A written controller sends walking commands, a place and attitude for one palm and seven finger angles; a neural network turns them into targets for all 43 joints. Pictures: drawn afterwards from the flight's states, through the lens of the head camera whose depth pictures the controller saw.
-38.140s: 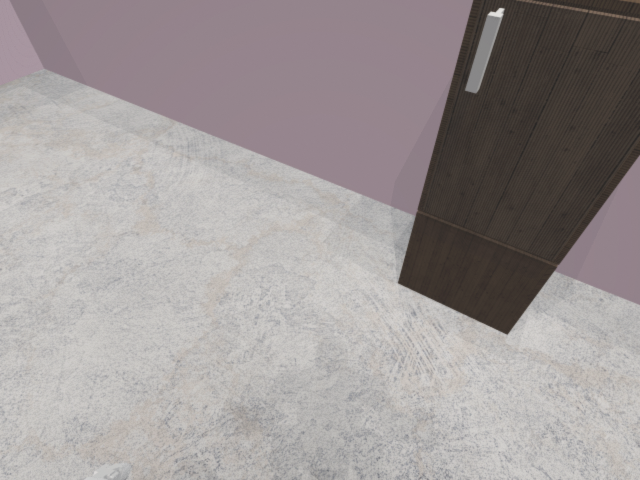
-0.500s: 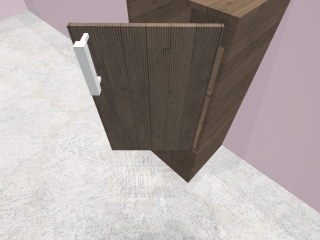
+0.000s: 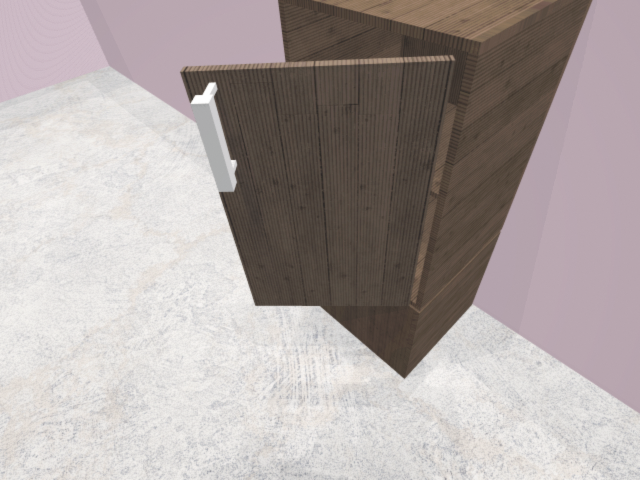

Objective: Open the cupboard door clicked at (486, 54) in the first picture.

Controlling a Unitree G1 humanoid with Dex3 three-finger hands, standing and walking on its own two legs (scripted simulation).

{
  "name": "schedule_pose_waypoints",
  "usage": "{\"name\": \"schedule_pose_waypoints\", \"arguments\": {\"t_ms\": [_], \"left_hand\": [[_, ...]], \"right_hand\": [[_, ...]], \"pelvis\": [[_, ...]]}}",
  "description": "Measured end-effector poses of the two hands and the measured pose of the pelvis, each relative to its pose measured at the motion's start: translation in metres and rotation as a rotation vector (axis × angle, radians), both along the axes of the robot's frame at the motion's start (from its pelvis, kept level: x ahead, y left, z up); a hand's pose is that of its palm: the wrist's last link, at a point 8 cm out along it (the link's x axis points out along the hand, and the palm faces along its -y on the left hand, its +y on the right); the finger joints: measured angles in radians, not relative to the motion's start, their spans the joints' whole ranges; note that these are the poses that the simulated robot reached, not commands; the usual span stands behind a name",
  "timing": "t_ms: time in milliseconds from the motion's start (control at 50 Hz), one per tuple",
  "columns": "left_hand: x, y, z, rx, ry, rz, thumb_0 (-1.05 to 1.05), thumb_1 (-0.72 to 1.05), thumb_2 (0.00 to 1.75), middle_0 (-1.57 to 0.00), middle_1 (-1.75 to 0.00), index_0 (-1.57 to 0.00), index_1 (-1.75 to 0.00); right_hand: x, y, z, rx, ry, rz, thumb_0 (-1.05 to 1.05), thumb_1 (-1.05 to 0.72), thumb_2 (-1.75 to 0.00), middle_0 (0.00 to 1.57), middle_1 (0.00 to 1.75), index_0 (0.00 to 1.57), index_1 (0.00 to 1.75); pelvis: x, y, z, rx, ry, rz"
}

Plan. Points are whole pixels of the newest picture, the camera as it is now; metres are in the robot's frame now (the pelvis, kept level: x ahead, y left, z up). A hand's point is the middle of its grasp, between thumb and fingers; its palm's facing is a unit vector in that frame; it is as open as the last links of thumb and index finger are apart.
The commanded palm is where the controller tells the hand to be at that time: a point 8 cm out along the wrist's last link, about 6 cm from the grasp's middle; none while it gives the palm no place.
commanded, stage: come to a stop and stand still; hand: left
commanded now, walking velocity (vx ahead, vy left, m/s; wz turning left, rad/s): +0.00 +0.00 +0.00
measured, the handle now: (219, 138) +0.55 +0.19 +0.16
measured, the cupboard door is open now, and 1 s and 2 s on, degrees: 44 44 44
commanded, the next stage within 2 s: look again from close up in 0.04 s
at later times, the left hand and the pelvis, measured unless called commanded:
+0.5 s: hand out of the picture +0.07 +0.17 -0.16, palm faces +0.02 -0.97 -0.24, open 7.3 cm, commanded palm none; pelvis +0.04 -0.01 +0.01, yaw +0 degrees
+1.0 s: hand out of the picture +0.09 +0.17 -0.16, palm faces +0.03 -0.97 -0.24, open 7.4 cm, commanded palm none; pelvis +0.03 -0.02 +0.01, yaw +1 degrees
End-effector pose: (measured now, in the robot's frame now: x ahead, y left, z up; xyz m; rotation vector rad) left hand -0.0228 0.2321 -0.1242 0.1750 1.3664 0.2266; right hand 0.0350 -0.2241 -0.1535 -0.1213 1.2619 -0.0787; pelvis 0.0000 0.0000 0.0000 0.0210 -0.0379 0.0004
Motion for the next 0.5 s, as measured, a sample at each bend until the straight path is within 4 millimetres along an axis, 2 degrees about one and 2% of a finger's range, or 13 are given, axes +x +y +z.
{"name": "schedule_pose_waypoints", "arguments": {"t_ms": [60,120,200,280,380,500], "left_hand": [[-0.012,-0.006,-0.005,-0.025,0.052,0.014,0.0,0.91,0.9,-0.2,-0.3,-0.19,-0.3],[-0.011,-0.011,-0.011,-0.054,0.08,0.009,0.01,0.91,0.9,-0.2,-0.3,-0.2,-0.3],[0.011,-0.017,-0.009,-0.077,0.051,-0.007,0.01,0.91,0.9,-0.2,-0.3,-0.2,-0.3],[0.035,-0.017,-0.007,-0.06,0.014,-0.025,0.02,0.93,0.9,-0.2,-0.3,-0.2,-0.3],[0.06,-0.012,-0.002,-0.034,-0.007,-0.039,0.02,0.93,0.9,-0.2,-0.3,-0.2,-0.3],[0.087,-0.011,0.001,-0.015,-0.036,-0.05,0.01,0.93,0.9,-0.2,-0.3,-0.2,-0.3]], "right_hand": [[-0.002,-0.001,0.004,-0.013,0.005,-0.011,0.0,-0.91,-0.9,0.2,0.3,0.2,0.3],[-0.011,0.001,0.007,-0.028,0.028,-0.025,0.0,-0.91,-0.9,0.2,0.3,0.2,0.3],[-0.027,0.006,0.01,-0.026,0.089,-0.034,0.0,-0.91,-0.9,0.2,0.3,0.19,0.3],[-0.033,0.01,0.009,-0.011,0.135,-0.039,0.0,-0.91,-0.9,0.2,0.3,0.19,0.3],[-0.027,0.014,0.008,0.006,0.155,-0.045,0.0,-0.91,-0.9,0.2,0.3,0.2,0.3],[-0.011,0.013,0.007,0.015,0.155,-0.04,0.0,-0.91,-0.9,0.2,0.3,0.2,0.3]], "pelvis": [[0.001,0.0,0.0,-0.008,0.014,-0.004],[0.004,0.001,0.001,-0.007,0.018,-0.004],[0.012,0.002,0.006,-0.004,0.021,-0.006],[0.021,0.0,0.007,-0.002,0.02,-0.005],[0.032,-0.004,0.009,-0.004,0.029,-0.001],[0.045,-0.008,0.01,-0.005,0.034,0.003]]}}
